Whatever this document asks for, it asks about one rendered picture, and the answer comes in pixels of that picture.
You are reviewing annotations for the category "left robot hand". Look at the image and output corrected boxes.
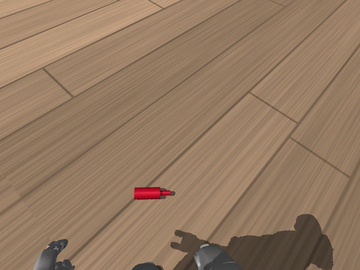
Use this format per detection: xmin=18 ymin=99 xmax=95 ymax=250
xmin=33 ymin=239 xmax=75 ymax=270

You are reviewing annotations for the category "bottle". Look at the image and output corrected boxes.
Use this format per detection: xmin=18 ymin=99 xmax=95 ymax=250
xmin=134 ymin=187 xmax=170 ymax=200

